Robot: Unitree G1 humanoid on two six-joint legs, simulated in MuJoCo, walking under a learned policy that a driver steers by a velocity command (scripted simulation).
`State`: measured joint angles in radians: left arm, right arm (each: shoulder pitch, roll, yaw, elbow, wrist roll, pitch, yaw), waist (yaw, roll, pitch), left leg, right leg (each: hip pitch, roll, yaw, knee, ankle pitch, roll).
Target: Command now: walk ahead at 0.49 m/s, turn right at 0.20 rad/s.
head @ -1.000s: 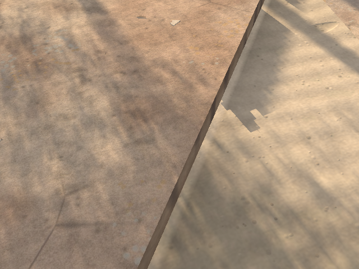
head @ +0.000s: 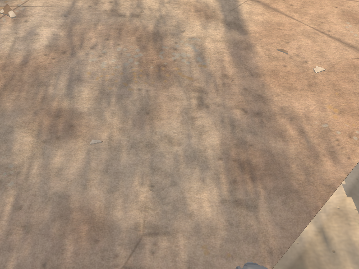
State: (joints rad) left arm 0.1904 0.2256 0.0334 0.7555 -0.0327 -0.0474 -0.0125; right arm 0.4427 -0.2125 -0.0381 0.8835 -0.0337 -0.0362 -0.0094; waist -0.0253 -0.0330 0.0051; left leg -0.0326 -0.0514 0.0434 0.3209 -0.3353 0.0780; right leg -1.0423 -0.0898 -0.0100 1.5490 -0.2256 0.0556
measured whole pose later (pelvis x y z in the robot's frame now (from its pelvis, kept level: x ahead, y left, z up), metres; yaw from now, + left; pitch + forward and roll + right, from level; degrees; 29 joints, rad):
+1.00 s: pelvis +0.58 -0.08 +0.13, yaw -29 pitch +3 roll +2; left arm 0.13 0.28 0.01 0.62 0.00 -0.07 -0.02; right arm 0.41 -0.28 -0.04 0.81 0.01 -0.08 0.01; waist -0.09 -0.04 0.00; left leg -0.12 -0.05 0.04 0.29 -0.22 0.04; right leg -0.66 -0.08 0.05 0.83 -0.16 0.01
